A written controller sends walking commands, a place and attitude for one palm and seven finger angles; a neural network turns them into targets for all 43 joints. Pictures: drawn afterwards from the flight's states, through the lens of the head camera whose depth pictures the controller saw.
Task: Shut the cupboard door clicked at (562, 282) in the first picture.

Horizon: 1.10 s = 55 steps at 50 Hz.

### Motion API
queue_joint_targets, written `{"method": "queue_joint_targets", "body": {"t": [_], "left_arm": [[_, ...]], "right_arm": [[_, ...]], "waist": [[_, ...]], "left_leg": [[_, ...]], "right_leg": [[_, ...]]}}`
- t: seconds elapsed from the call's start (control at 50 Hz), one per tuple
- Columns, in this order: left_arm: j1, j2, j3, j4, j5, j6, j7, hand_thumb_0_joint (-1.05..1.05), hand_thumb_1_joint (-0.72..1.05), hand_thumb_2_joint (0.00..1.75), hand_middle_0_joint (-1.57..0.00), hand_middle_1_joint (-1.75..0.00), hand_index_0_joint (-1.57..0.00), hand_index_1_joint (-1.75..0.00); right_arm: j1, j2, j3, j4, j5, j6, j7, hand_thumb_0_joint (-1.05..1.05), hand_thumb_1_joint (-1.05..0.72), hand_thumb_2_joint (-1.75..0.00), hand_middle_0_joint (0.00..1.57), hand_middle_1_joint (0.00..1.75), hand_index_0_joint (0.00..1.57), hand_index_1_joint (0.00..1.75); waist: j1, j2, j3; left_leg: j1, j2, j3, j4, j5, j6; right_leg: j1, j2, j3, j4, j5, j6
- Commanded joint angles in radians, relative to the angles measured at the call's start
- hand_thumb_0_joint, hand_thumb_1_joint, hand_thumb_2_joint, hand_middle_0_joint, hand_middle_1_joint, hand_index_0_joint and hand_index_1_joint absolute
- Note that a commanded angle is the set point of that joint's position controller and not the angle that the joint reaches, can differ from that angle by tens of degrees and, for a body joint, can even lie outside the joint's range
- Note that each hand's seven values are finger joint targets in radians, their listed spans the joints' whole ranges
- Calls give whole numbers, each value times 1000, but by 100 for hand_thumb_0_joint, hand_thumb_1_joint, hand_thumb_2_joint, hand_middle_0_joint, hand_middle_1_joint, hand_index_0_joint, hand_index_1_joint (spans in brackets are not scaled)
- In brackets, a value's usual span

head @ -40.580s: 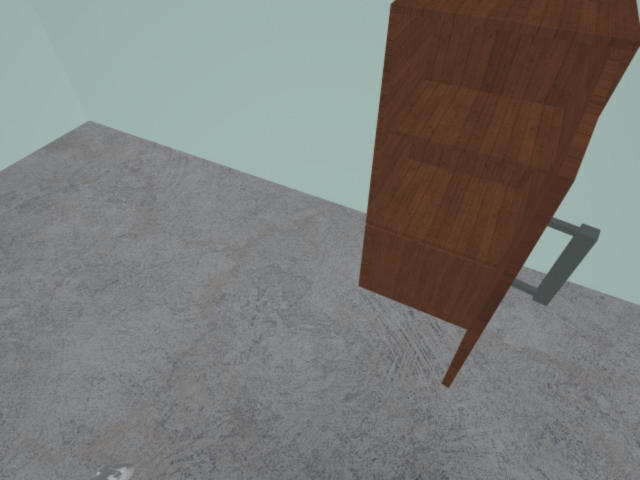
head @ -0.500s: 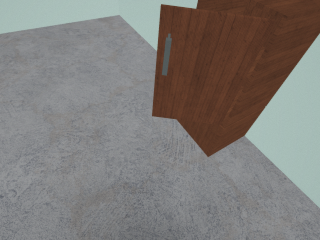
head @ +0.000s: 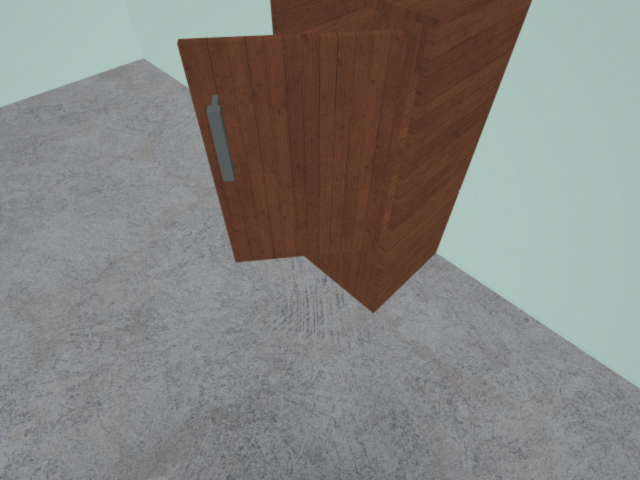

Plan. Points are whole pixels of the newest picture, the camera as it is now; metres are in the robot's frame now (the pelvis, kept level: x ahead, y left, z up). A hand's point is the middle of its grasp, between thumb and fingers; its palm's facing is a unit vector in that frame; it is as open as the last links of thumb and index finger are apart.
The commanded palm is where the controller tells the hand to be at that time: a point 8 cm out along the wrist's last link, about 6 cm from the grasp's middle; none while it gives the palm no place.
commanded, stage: take the last steps up to it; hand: left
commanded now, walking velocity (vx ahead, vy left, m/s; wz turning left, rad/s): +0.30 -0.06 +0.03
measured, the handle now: (222, 139) +0.70 +0.18 +0.03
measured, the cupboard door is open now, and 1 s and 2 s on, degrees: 52 52 52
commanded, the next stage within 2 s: come to a stop and stand still in 0.50 s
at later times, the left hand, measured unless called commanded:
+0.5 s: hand out of the picture +0.11 +0.13 -0.19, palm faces +0.10 -0.99 -0.12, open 7.4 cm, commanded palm none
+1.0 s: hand (242, 377) +0.31 +0.13 -0.17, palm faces +0.08 -0.97 -0.23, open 7.3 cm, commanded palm none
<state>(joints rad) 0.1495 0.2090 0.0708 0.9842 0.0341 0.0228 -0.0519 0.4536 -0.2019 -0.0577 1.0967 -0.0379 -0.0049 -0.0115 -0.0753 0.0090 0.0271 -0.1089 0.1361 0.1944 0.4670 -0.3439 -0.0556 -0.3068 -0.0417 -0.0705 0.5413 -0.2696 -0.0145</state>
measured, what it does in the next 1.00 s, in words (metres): walks ahead: right foot, then left foot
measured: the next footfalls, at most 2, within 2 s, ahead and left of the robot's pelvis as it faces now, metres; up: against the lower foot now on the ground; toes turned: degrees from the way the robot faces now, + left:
right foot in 0.02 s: +0.07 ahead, -0.13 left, +0.00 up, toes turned -4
left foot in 0.42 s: +0.27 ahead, +0.07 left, +0.00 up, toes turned +9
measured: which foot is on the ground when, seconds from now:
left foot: down 0.00-0.00, up 0.02-0.40, down 0.42-0.90, up 0.92-1.00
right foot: up 0.00-0.00, down 0.02-0.42, up 0.44-0.76, down 0.78-1.00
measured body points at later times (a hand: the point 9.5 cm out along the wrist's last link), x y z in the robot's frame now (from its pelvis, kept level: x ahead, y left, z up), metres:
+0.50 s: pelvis +0.17 -0.02 -0.01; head +0.19 +0.00 +0.44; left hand +0.10 +0.19 -0.18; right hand +0.27 -0.24 -0.14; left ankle +0.23 +0.06 -0.74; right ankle +0.06 -0.13 -0.68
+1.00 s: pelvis +0.26 -0.06 +0.00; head +0.30 -0.07 +0.45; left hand +0.31 +0.18 -0.15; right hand +0.28 -0.29 -0.16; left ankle +0.21 +0.06 -0.71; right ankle +0.29 -0.18 -0.74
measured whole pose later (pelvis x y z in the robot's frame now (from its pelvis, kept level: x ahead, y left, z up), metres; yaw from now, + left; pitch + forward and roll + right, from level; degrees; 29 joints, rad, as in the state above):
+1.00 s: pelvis +0.26 -0.06 +0.00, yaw +4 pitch +0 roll +1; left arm 0.15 0.15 0.04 1.04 0.03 0.00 0.04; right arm 0.24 -0.18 -0.05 1.06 0.00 0.05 -0.02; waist -0.01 0.02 0.09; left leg -0.28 0.01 0.05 0.74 -0.48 -0.03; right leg -0.29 -0.05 -0.03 0.52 -0.22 0.00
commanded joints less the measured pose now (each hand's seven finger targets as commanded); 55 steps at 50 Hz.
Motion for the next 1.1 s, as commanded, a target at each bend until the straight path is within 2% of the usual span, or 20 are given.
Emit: {"method": "queue_joint_targets", "body": {"t": [0.0,0.02,0.06,0.1,0.14,0.3,0.36,0.38,0.4,0.42,0.5,0.56,0.64,0.7,0.76,0.8,0.84,0.92,0.98,1.08], "left_arm": [[347,241,44,72,-10,-45,46,0,90,90,-20,-30,-20,-30],[298,225,39,60,-16,-44,51,0,90,90,-20,-30,-20,-30],[195,142,20,44,-16,-62,59,0,90,90,-20,-30,-20,-30],[131,69,-2,33,-17,-71,64,0,90,90,-20,-30,-20,-30],[132,46,-13,37,-16,-84,62,0,90,90,-20,-30,-20,-30],[206,71,-16,100,-5,-97,71,0,90,90,-20,-30,-20,-30],[182,80,-12,107,-20,-91,70,0,90,90,-20,-30,-20,-30],[206,54,-16,102,-24,-88,70,0,90,90,-20,-30,-20,-30],[259,8,-24,86,-29,-83,68,0,90,90,-20,-30,-20,-30],[215,25,-33,53,-30,-84,68,0,90,90,-20,-30,-20,-30],[153,15,-19,52,-6,-53,56,0,90,90,-20,-30,-20,-30],[208,-33,-19,60,-5,-26,52,0,90,90,-20,-30,-20,-30],[182,-56,-30,50,-8,-13,60,0,90,90,-20,-30,-20,-30],[214,-9,-26,67,-9,-15,68,0,90,90,-20,-30,-20,-30],[169,111,-23,61,-8,-36,77,0,90,90,-20,-30,-20,-30],[101,123,-24,39,-11,-21,79,0,90,90,-20,-30,-20,-30],[121,122,-17,46,-17,-32,86,0,90,90,-20,-30,-20,-30],[147,154,6,48,-9,-24,105,0,90,90,-20,-30,-20,-30],[122,166,23,30,1,-13,114,0,90,90,-20,-30,-20,-30],[38,161,25,-11,3,1,103,0,90,90,-20,-30,-20,-30]], "right_arm": [[-152,-53,4,-136,21,-23,8,0,-90,-90,20,30,20,30],[-169,-68,-5,-139,16,-20,10,0,-90,-90,20,30,20,30],[-141,-71,-9,-110,11,-29,4,0,-90,-90,20,30,20,30],[-123,-49,-11,-83,9,-21,11,0,-90,-90,20,30,20,30],[-91,-16,-3,-75,4,-12,15,0,-90,-90,20,30,20,30],[-245,-6,8,-141,13,-30,24,0,-90,-90,20,30,20,30],[-113,-36,5,-92,9,-45,11,0,-90,-90,20,30,20,30],[-13,-88,-4,-64,3,-53,3,0,-90,-90,20,30,20,30],[72,-183,-24,-53,-9,-56,-8,0,-90,-90,20,30,20,30],[107,-205,-24,-51,-1,-44,-17,0,-90,-90,20,30,20,30],[-129,-91,9,-112,12,-44,-24,0,-90,-90,20,30,20,30],[-162,-88,6,-111,8,-41,-22,0,-90,-90,20,30,20,30],[-202,-82,14,-110,9,-25,-25,0,-90,-90,20,30,20,30],[-210,-75,17,-91,22,-10,-26,0,-90,-90,20,30,20,30],[-132,-16,21,-73,36,6,-12,0,-90,-90,20,30,20,30],[-108,-6,18,-57,33,17,-7,0,-90,-90,20,30,20,30],[-97,-50,9,-50,33,22,-15,0,-90,-90,20,30,20,30],[-129,-60,-6,-79,32,45,-18,0,-90,-90,20,30,20,30],[-187,-58,-9,-111,36,53,-21,0,-90,-90,20,30,20,30],[-136,-36,-5,-108,36,46,-10,0,-90,-90,20,30,20,30]], "waist": [[203,-332,-16],[176,-210,32],[118,-249,44],[68,-121,52],[38,-99,42],[61,-92,60],[-6,-51,0],[-35,21,-74],[-44,225,-153],[-52,229,-156],[46,78,68],[85,88,8],[97,73,13],[124,58,1],[73,-130,-14],[51,9,22],[70,-160,-77],[111,-222,-98],[124,-203,-102],[70,-214,-117]], "left_leg": [[-546,-89,-48,499,-313,63],[-578,-63,-133,607,-236,74],[-599,-28,-170,682,-92,69],[-498,-5,-169,632,-7,55],[-459,-25,-142,580,49,42],[-388,-59,-106,219,71,62],[-118,-128,-64,55,205,81],[75,-57,-181,20,323,114],[262,179,-481,-16,444,224],[277,307,-639,-128,523,320],[-130,209,-441,-251,201,257],[-174,142,-305,-262,145,229],[-222,112,-256,-222,213,222],[-230,57,-205,-107,250,161],[-187,-101,-132,-4,12,52],[-107,-97,-145,-38,147,56],[-92,-80,-123,53,195,41],[-253,-123,-142,314,-191,20],[-330,-131,-213,459,-243,16],[-139,-142,-158,124,-6,13]], "right_leg": [[393,-336,525,-387,-313,-168],[310,-342,497,-424,-349,-182],[296,-287,420,-385,-142,-179],[198,-226,219,-371,35,-171],[167,-186,124,-368,173,-158],[260,-217,134,-297,416,-182],[212,-148,53,-78,576,-130],[102,-93,31,107,477,-89],[-120,21,-40,360,63,-37],[-222,73,0,574,-336,-32],[-199,-47,89,599,-180,-14],[-96,-38,47,438,-113,2],[22,-14,25,187,-12,30],[149,12,23,-36,142,41],[109,-189,273,-186,350,-59],[39,-170,230,-132,409,-56],[141,-184,226,-95,659,-70],[275,-322,314,-115,1019,-189],[301,-334,304,-112,977,-225],[165,-236,214,-89,604,-129]]}}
